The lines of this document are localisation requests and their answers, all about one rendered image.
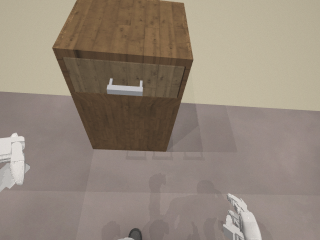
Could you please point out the left robot hand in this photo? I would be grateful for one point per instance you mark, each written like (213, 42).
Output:
(11, 150)

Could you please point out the handle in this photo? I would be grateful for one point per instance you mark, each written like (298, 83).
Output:
(125, 90)

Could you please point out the drawer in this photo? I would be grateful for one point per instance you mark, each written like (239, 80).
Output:
(93, 76)

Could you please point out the cabinet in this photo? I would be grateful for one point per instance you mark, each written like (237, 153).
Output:
(136, 31)

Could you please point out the right robot hand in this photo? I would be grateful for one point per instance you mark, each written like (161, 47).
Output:
(245, 227)

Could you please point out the robot left foot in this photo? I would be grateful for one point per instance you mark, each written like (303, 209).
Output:
(135, 234)

